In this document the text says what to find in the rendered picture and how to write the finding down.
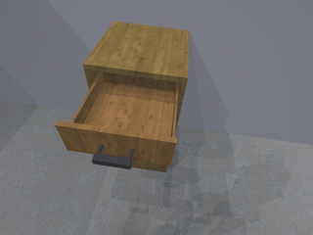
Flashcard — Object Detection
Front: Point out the cabinet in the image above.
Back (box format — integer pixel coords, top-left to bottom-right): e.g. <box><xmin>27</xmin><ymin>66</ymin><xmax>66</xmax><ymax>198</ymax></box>
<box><xmin>82</xmin><ymin>21</ymin><xmax>190</xmax><ymax>172</ymax></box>

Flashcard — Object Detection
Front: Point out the handle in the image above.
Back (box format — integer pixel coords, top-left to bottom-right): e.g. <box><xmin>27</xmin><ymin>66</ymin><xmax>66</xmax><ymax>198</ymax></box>
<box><xmin>92</xmin><ymin>144</ymin><xmax>134</xmax><ymax>169</ymax></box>

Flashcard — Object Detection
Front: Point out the drawer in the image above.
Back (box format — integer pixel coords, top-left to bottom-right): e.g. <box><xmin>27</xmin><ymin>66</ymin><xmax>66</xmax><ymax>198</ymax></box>
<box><xmin>55</xmin><ymin>71</ymin><xmax>179</xmax><ymax>165</ymax></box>

